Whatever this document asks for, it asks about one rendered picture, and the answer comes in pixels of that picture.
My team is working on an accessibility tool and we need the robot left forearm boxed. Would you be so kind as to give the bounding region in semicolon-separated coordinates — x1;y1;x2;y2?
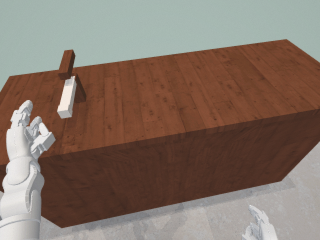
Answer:
0;156;45;240

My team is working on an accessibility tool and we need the counter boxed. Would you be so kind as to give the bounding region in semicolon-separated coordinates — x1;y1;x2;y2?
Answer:
0;39;320;228

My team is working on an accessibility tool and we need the right robot hand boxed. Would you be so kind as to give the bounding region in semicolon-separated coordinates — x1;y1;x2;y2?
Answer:
242;205;279;240

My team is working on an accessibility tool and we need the left robot hand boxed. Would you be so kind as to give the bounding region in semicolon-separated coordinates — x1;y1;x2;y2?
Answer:
6;100;56;162

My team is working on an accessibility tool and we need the tap lever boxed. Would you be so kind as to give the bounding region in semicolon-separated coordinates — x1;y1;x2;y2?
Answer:
57;76;77;119

